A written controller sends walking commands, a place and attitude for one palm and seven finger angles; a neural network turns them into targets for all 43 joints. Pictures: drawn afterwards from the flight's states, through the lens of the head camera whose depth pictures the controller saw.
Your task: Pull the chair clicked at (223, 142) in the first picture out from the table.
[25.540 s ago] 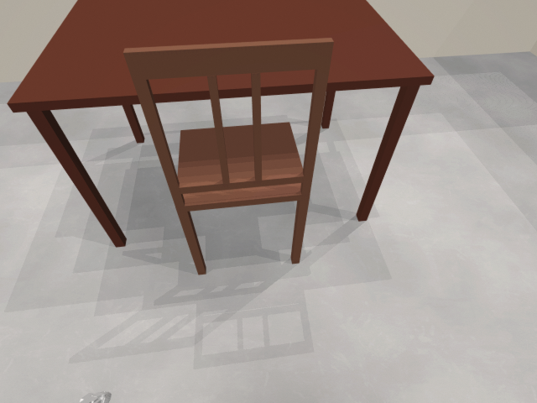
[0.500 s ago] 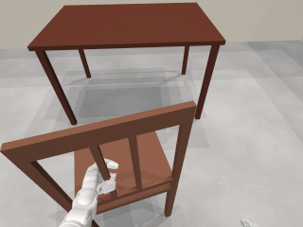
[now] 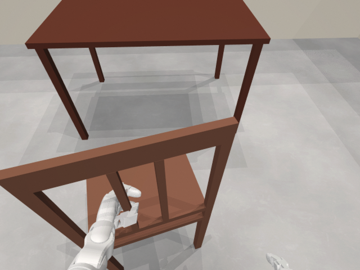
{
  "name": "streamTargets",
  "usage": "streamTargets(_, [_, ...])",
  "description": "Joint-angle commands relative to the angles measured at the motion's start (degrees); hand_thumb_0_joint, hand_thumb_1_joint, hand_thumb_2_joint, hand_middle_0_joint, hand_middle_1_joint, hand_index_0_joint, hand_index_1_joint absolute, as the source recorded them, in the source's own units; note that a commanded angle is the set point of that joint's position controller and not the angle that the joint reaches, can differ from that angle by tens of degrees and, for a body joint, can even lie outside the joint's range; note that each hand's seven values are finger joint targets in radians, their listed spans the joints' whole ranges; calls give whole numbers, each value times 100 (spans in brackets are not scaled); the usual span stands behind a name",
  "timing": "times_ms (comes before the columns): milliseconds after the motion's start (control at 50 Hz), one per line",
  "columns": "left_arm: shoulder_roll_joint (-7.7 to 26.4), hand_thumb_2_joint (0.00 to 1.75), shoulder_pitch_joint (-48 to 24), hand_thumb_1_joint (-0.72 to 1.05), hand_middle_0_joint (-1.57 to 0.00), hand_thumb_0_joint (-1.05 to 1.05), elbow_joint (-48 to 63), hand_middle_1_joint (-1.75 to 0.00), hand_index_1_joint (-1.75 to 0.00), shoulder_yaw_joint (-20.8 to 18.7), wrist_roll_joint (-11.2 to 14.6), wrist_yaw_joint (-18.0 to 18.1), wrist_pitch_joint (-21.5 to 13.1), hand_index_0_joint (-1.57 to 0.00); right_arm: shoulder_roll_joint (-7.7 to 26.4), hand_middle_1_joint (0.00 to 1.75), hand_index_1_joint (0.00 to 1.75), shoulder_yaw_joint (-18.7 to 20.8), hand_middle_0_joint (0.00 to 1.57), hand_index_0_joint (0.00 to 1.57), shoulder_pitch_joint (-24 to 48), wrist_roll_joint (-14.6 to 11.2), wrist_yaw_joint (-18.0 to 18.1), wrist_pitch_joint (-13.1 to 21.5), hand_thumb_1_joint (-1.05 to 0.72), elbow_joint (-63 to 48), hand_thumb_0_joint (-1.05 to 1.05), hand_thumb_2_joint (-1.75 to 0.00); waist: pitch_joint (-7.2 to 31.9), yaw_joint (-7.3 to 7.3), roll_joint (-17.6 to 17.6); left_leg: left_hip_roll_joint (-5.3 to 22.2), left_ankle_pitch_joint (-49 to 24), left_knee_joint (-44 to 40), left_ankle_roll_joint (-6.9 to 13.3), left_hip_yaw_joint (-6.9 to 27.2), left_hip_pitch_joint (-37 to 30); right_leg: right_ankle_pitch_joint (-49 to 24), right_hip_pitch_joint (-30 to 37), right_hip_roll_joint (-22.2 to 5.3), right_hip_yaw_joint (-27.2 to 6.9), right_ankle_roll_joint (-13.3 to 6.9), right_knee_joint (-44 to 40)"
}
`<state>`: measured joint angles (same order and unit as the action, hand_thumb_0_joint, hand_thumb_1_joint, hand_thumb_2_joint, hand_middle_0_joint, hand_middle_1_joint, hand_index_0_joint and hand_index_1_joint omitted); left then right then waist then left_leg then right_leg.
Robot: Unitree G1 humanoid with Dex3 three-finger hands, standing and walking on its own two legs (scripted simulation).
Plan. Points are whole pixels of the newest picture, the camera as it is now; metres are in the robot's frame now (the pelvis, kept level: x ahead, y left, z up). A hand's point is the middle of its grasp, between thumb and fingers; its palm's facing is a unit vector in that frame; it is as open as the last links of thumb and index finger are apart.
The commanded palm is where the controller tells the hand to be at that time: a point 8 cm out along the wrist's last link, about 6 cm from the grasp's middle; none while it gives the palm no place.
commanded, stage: open the thumb and straighten the fingers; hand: left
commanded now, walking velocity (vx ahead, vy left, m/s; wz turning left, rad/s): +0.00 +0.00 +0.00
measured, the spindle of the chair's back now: (125, 204) +0.29 +0.15 -0.06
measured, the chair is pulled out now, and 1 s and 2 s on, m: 0.65 0.65 0.65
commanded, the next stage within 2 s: draw the fingers out of the gap in 0.68 s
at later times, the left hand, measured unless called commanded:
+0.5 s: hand (129, 210) +0.27 +0.14 -0.07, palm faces -0.02 -0.99 -0.17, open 15.2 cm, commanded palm +0.26 +0.20 -0.05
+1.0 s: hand (119, 223) +0.24 +0.16 -0.06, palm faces +0.01 -0.98 -0.19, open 17.5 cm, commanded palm +0.21 +0.21 -0.05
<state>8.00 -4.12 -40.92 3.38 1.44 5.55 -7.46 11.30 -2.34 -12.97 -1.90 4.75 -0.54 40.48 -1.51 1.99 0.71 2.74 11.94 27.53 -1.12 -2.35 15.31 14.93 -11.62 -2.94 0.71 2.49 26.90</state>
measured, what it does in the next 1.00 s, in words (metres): stands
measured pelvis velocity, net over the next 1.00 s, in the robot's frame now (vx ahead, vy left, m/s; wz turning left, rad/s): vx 0.02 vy -0.02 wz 0.03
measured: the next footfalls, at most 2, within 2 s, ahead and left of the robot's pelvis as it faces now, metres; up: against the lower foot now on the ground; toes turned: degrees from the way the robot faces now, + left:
none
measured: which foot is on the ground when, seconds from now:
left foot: down 0.00-1.00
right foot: down 0.00-1.00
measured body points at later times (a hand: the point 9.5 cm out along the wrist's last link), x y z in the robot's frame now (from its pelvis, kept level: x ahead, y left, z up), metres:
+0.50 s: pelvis +0.02 -0.01 -0.03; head +0.06 -0.03 +0.42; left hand +0.27 +0.19 -0.06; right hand +0.17 -0.26 -0.13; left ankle +0.03 +0.13 -0.74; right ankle -0.01 -0.15 -0.74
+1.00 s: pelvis +0.02 -0.02 -0.03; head +0.06 -0.03 +0.42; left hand +0.24 +0.21 -0.05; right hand +0.18 -0.27 -0.12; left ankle +0.03 +0.13 -0.74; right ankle -0.01 -0.15 -0.74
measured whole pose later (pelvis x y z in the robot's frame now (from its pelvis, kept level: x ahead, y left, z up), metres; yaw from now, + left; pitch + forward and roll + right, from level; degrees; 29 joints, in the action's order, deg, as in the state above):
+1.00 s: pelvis +0.02 -0.02 -0.03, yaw +2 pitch +8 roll +0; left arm 13.0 15.1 -11.0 -2.2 4.0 -3.3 1.2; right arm 15.1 0.2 -14.4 -1.8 3.7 6.7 32.3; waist 4.6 2.5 2.5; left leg 3.2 21.8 45.9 -2.4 0.7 32.1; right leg 26.4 -27.5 -2.9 2.7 1.3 46.1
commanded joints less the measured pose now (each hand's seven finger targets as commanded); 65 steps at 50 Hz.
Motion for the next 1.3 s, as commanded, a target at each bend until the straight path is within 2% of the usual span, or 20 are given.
streamTargets(0, [895, 67, -1234, 42, -50, 0, 1440, -145, -145, -483, 55, -334, -384, -50, 1029, 30, 30, 451, 20, 20, 396, -109, -214, 379, -90, -886, 0, -90, 1044, 127, -481, 95, -21, -15, 255, 120, 70, -463, -424, -23, 268, -255, 24])
streamTargets(20, [738, 61, -1009, 30, -50, 0, 1648, -145, -145, -375, 54, -389, -450, -50, 973, 30, 30, 444, 20, 20, 412, -90, -249, 463, -90, -964, 0, -90, 1146, 50, -24, 47, 8, 65, 244, 68, 47, -393, -521, -4, 274, -274, 92])
streamTargets(60, [555, 49, -887, 5, -50, 0, 2002, -145, -145, -142, 40, -458, -469, -50, 939, 30, 30, 422, 20, 20, 389, -89, -321, 559, -90, -1048, 0, -90, 1164, 77, 306, 1, 18, 184, 221, 46, 121, -350, -642, 24, 313, -313, 190])
streamTargets(120, [583, 32, -717, -31, -50, 0, 2052, -145, -145, -201, 53, -505, -346, -50, 963, 30, 30, 458, 20, 20, 368, -73, -343, 664, -90, -1141, 0, -90, 1247, 51, 278, -26, 95, 393, 217, 71, 293, -280, -892, 72, 324, -302, 390])
streamTargets(140, [727, 26, -524, -43, -47, 0, 1935, -138, -138, -326, 63, -489, -259, -47, 1010, 30, 30, 483, 20, 20, 313, -80, -340, 675, -90, -1129, 0, -90, 1226, 49, 106, -23, 98, 451, 226, 87, 380, -305, -898, 81, 311, -296, 412])
streamTargets(160, [1232, 20, -1019, -55, -45, 0, 2022, -130, -130, -787, 89, -444, -224, -45, 1113, 30, 30, 505, 20, 20, 274, -73, -298, 652, -90, -1088, 0, -90, 1288, 92, -1, -47, 199, 518, 239, 89, 471, -264, -966, 82, 266, -259, 470])
streamTargets(260, [898, 20, -448, -55, -32, 0, 2287, -94, -94, -696, 214, -606, -38, -32, 1069, 30, 30, 526, 20, 20, 216, -39, -230, 789, -90, -1259, 0, -90, 1725, 39, -200, -80, -315, 830, 248, 42, 452, -864, -963, 109, 288, -225, 787])
streamTargets(300, [840, 20, -282, -55, -27, 0, 2678, -80, -80, -621, 225, -681, -28, -27, 1063, 30, 30, 539, 20, 20, 220, -29, -217, 847, -90, -1334, 0, -90, 1974, 34, -54, -77, -647, 953, 234, 22, 373, -1198, -922, 103, 300, -231, 939])
streamTargets(340, [736, 20, -90, -55, -22, 0, 2661, -65, -65, -495, 243, -735, 60, -22, 1075, 30, 30, 531, 20, 20, 213, -36, -196, 908, -90, -1359, 0, -90, 1813, 84, -210, -63, -750, 1050, 242, 43, 456, -1346, -1012, 104, 319, -214, 981])
streamTargets(420, [987, 20, -155, -55, -13, 0, 2752, -36, -36, -680, 192, -740, 230, -13, 1129, 30, 30, 539, 20, 20, 151, -15, -154, 921, -90, -1355, 0, -90, 1657, 141, -309, -81, -659, 1186, 249, 81, 599, -1273, -1279, 105, 318, -166, 1091])
streamTargets(440, [1489, 20, -193, -55, -10, 0, 2640, -29, -29, -1134, 183, -714, 263, -10, 1186, 30, 30, 534, 20, 20, 102, 1, -119, 887, -90, -1311, 0, -90, 1590, 83, -466, -97, -635, 1206, 262, 105, 713, -1305, -1214, 106, 294, -171, 1091])
streamTargets(520, [1277, 20, -91, -55, 0, 0, 3081, 0, 0, -1020, 177, -766, 287, 0, 1069, 30, 30, 500, 20, 20, 128, 22, -81, 916, -90, -1429, 0, -90, 1903, 67, -124, -122, -986, 1323, 264, 57, 536, -1662, -1121, 88, 284, -170, 1234])
streamTargets(540, [1379, 20, 7, -55, 0, 0, 3112, 0, 0, -1070, 185, -781, 297, 0, 1090, 30, 30, 504, 20, 20, 113, 14, -74, 917, -90, -1415, 0, -90, 1910, 56, -142, -109, -1064, 1346, 264, 77, 549, -1716, -1074, 86, 277, -185, 1235])
streamTargets(660, [929, 20, 273, -55, 0, 0, 3333, 0, 0, -551, 241, -947, 458, 0, 1089, 30, 30, 488, 20, 20, 100, 0, -80, 1025, -90, -1490, 0, -90, 1873, 172, -196, -122, -1155, 1456, 266, 113, 535, -1798, -1216, 93, 350, -161, 1292])
streamTargets(740, [1143, 20, 753, -55, 0, 0, 3376, 0, 0, -776, 241, -888, 610, 0, 1115, 30, 30, 496, 20, 20, 137, 3, -87, 1014, -90, -1545, 0, -90, 1838, 51, -212, -141, -1116, 1467, 252, 106, 673, -1835, -1161, 85, 345, -174, 1312])
streamTargets(760, [1615, 20, 297, -55, 0, 0, 3396, 0, 0, -1200, 232, -825, 611, 0, 1162, 30, 30, 496, 20, 20, 68, 6, -62, 969, -90, -1487, 0, -90, 1796, 118, -302, -156, -967, 1468, 258, 125, 735, -1749, -1225, 88, 318, -156, 1306])
streamTargets(860, [1346, 20, 1239, -55, 0, 0, 3918, 0, 0, -1069, 233, -810, 545, 0, 1023, 30, 30, 498, 20, 20, 190, 9, -71, 1003, -90, -1700, 0, -90, 1952, -60, 19, -156, -1115, 1441, 249, 74, 658, -1774, -1046, 78, 322, -204, 1366])
streamTargets(1020, [1140, 20, 1746, -55, 0, 0, 4219, 0, 0, -735, 298, -969, 603, 0, 1054, 30, 30, 496, 20, 20, 278, -24, -10, 1138, -90, -1761, 0, -90, 1375, 128, -99, -161, -297, 1445, 253, 182, 979, -735, -1623, 135, 400, -168, 1265])
streamTargets(1160, [1144, 20, 2070, -55, 0, 0, 4954, 0, 0, -630, 238, -826, 468, 0, 996, 30, 30, 481, 20, 20, 275, -9, 55, 1359, -90, -1821, 0, -90, 1591, 69, 189, -172, -116, 1481, 243, 305, 890, -239, -1760, 153, 456, -229, 1374])
streamTargets(1280, [1152, 20, 2661, -55, 0, 0, 4799, 0, 0, -687, 176, -767, 745, 0, 950, 30, 30, 474, 20, 20, 398, -25, 53, 1297, -90, -1894, 0, -90, 1369, -4, -98, -193, 326, 1503, 243, 331, 1237, 189, -1886, 153, 444, -209, 1382])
